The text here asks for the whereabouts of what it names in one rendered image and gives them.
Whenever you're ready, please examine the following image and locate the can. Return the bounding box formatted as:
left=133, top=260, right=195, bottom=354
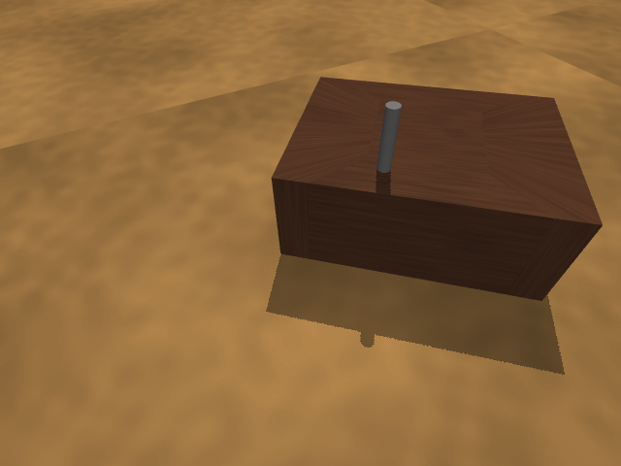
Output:
left=376, top=101, right=402, bottom=173

